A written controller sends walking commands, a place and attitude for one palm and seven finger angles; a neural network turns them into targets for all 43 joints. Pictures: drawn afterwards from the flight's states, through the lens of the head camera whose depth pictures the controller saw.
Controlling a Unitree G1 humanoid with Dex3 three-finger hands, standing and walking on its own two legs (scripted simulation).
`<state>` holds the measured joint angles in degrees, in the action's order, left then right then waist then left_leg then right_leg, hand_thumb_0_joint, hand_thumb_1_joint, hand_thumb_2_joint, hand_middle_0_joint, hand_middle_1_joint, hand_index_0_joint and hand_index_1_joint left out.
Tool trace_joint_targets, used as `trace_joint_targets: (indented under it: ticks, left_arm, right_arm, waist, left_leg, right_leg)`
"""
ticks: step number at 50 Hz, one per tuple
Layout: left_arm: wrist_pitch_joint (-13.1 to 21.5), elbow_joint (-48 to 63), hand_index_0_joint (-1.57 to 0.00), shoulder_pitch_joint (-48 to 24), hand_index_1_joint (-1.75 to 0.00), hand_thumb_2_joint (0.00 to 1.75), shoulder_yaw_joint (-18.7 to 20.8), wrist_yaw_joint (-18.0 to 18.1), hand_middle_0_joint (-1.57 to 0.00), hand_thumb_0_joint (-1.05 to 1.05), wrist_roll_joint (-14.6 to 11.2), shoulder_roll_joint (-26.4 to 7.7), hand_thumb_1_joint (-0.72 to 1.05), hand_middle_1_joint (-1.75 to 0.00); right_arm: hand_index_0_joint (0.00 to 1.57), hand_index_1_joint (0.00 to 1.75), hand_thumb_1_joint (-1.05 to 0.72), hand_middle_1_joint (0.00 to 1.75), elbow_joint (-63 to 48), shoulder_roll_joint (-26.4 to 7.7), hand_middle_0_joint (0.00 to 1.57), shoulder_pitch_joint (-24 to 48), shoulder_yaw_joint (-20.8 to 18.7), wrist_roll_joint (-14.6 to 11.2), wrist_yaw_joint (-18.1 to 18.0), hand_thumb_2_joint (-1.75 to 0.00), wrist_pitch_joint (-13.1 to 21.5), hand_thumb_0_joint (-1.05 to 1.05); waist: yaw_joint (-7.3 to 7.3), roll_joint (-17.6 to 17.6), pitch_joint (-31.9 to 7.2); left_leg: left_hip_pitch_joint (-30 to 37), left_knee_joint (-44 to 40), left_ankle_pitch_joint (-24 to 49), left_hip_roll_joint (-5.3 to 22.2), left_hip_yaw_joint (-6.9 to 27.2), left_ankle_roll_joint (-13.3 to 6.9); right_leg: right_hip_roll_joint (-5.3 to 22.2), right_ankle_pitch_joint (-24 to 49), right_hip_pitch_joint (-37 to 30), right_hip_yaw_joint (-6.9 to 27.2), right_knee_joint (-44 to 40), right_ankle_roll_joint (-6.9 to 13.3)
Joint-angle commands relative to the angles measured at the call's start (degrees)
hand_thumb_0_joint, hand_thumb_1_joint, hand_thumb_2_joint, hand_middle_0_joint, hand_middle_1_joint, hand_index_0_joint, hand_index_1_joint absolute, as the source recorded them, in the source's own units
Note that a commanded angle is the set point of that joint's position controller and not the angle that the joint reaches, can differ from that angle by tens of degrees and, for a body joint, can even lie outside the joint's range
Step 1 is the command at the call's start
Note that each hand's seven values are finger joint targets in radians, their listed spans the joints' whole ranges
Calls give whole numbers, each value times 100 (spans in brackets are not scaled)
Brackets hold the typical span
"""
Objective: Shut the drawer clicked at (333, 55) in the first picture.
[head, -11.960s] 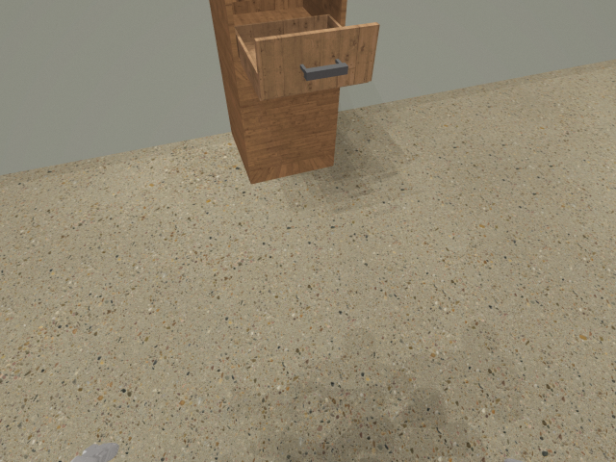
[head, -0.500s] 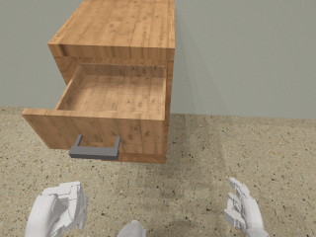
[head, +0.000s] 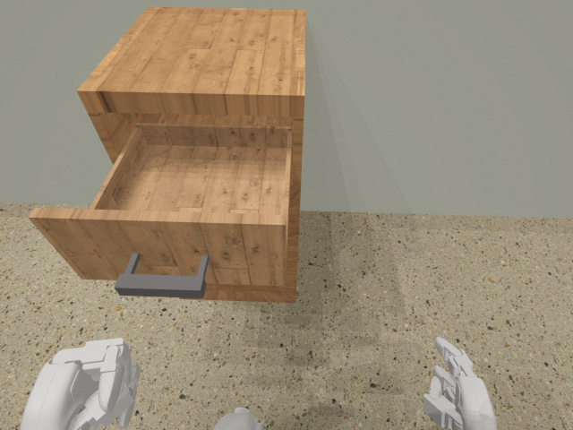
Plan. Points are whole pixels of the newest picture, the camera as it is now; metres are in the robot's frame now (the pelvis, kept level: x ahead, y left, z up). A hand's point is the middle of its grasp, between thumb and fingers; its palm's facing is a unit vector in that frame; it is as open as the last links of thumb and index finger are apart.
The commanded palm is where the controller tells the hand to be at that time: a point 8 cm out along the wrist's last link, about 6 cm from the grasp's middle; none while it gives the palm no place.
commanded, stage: bring the fist close to the handle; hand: left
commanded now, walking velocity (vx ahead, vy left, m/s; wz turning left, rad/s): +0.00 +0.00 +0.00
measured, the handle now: (165, 273) +0.35 +0.23 -0.01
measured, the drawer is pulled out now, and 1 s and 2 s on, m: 0.27 0.27 0.27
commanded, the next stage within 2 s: push the drawer shut in 1.48 s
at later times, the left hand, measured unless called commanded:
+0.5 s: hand (148, 378) +0.18 +0.18 +0.05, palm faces +0.03 -1.00 -0.05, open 3.3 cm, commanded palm +0.15 +0.24 +0.05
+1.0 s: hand (168, 351) +0.22 +0.18 +0.00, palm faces +0.02 -1.00 -0.05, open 3.3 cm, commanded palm +0.20 +0.24 +0.00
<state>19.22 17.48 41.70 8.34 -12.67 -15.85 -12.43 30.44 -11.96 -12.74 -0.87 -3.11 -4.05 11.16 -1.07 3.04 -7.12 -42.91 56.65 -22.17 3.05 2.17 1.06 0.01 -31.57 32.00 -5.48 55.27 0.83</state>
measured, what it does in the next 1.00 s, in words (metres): stands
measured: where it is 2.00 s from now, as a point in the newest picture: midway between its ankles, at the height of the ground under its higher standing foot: outside the picture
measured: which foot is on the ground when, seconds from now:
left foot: down 0.00-1.00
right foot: down 0.00-1.00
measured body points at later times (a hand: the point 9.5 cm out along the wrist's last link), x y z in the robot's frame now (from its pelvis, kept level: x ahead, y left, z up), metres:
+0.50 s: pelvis -0.01 +0.00 -0.02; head +0.04 +0.00 +0.43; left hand +0.17 +0.24 +0.05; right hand +0.19 -0.23 -0.09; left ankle +0.06 +0.13 -0.68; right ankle -0.03 -0.11 -0.68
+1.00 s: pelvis -0.01 +0.01 -0.05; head +0.07 +0.02 +0.40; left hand +0.22 +0.24 +0.00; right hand +0.17 -0.23 -0.13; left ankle +0.06 +0.13 -0.68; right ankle -0.03 -0.11 -0.68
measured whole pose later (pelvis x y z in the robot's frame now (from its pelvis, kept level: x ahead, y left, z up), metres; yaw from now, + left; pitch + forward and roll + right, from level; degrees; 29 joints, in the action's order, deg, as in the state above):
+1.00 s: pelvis -0.01 +0.01 -0.05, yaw -2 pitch +18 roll -3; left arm 24.0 2.0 23.1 8.0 -9.8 -13.2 -11.7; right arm 31.1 -12.1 -10.7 -0.3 -0.5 -3.1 7.6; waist 0.7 2.0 -9.2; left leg -61.6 70.0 -26.3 3.6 2.0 0.5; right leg -0.1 -36.3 50.8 -4.6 69.3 0.4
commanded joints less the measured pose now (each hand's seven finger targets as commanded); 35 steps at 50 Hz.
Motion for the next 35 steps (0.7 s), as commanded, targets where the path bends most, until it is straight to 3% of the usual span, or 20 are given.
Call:
trace_joint_targets:
  ticks: [1, 2, 6, 7, 9, 12, 13, 16, 22, 26, 35]
  left_arm:
    - [319, 1195, -140, 275, -160, 90, 345, -101, -140, 0, -132, -492, 90, -160]
    - [272, 1040, -140, 367, -160, 90, 562, -69, -140, 0, -101, -649, 90, -160]
    - [297, 981, -140, 96, -160, 90, 320, -91, -140, 0, -113, -434, 90, -160]
    - [320, 810, -140, 20, -160, 90, 518, -61, -140, 0, -100, -570, 90, -160]
    - [431, 731, -140, 82, -160, 90, 409, -116, -140, 0, -99, -414, 90, -160]
    - [576, 669, -140, -158, -160, 90, 529, -146, -140, 0, -61, -595, 90, -160]
    - [621, 684, -140, -143, -160, 90, 373, -173, -140, 0, -67, -430, 90, -160]
    - [724, 635, -140, -497, -160, 90, 292, -198, -140, 0, -68, -423, 90, -160]
    - [678, 321, -140, -632, -160, 90, 491, -69, -140, 0, 3, -553, 90, -160]
    - [649, 273, -140, -985, -160, 90, 371, 15, -140, 0, 11, -483, 90, -160]
    - [751, -24, -140, -1219, -160, 90, 256, 206, -140, 0, 126, -407, 90, -160]
  right_arm:
    - [20, 30, -90, 30, -985, -579, 20, 568, -237, 0, -13, -90, 448, 0]
    - [20, 30, -90, 30, -934, -575, 20, 626, -249, -3, -15, -90, 424, 0]
    - [20, 30, -90, 30, -934, -576, 20, 616, -218, 16, -12, -90, 398, 0]
    - [20, 30, -90, 30, -869, -586, 20, 638, -240, 33, -30, -90, 369, 0]
    - [20, 30, -90, 30, -884, -592, 20, 597, -247, 54, -9, -90, 356, 0]
    - [20, 30, -90, 30, -823, -628, 20, 606, -255, 88, 0, -90, 346, 0]
    - [20, 30, -90, 30, -859, -615, 20, 563, -249, 95, 10, -90, 349, 0]
    - [20, 30, -90, 30, -849, -643, 20, 546, -239, 116, 20, -90, 358, 0]
    - [20, 30, -90, 30, -811, -645, 20, 601, -275, 134, -5, -90, 260, 0]
    - [20, 30, -90, 30, -834, -662, 20, 564, -250, 152, -15, -90, 215, 0]
    - [20, 30, -90, 30, -832, -686, 20, 526, -259, 202, 19, -90, 111, 0]
  waist:
    - [-14, -179, -584]
    - [-67, -226, -551]
    - [59, -201, -256]
    - [38, -390, -222]
    - [19, -295, -330]
    - [41, -195, -479]
    - [56, -89, -566]
    - [120, -123, -626]
    - [39, -103, -860]
    - [117, -77, -923]
    - [140, -56, -1127]
  left_leg:
    - [1222, -755, 808, -273, -78, -325]
    - [1193, -755, 880, -263, -68, -330]
    - [1094, -748, 710, -280, -72, -312]
    - [1014, -713, 701, -264, -53, -315]
    - [1013, -661, 779, -283, -74, -303]
    - [942, -522, 822, -278, -70, -315]
    - [976, -489, 840, -288, -90, -315]
    - [842, -385, 720, -280, -51, -309]
    - [620, -240, 668, -248, -53, -303]
    - [522, -166, 549, -230, -36, -290]
    - [293, 71, 557, -191, -26, -273]
  right_leg:
    - [-88, 1451, 275, 255, -1158, -60]
    - [-108, 1554, 219, 250, -1160, -51]
    - [-109, 1369, 449, 229, -1159, -73]
    - [-126, 1338, 454, 252, -1169, -69]
    - [-119, 1424, 481, 223, -1054, -58]
    - [-120, 1466, 556, 250, -940, -50]
    - [-109, 1481, 621, 246, -887, -49]
    - [-119, 1307, 790, 225, -766, -44]
    - [-140, 1167, 896, 252, -585, -21]
    - [-139, 1002, 1109, 221, -465, -25]
    - [-163, 1022, 1434, 179, -128, -8]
